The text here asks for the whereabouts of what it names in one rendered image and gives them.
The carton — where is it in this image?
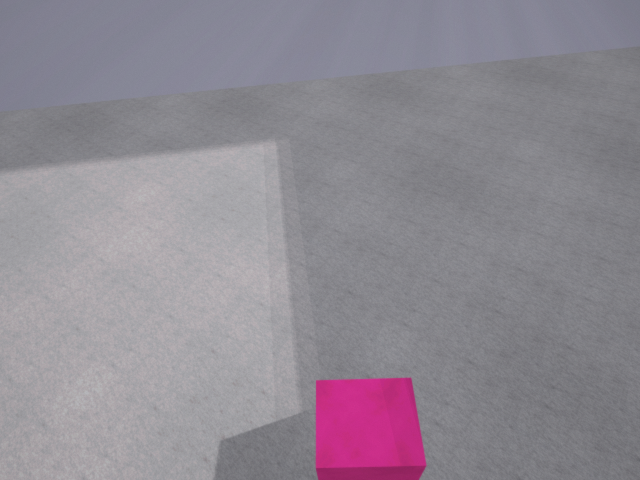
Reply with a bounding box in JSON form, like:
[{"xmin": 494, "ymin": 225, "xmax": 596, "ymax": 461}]
[{"xmin": 316, "ymin": 378, "xmax": 426, "ymax": 480}]

